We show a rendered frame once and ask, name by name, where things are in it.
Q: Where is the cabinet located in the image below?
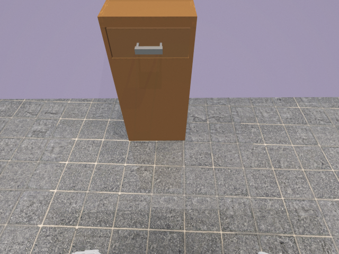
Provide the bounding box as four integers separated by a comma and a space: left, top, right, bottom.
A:
97, 0, 197, 141

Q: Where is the handle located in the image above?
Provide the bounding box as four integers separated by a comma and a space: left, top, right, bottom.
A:
135, 43, 163, 55

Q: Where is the drawer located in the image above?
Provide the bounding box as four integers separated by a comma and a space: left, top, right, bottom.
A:
106, 27, 190, 58

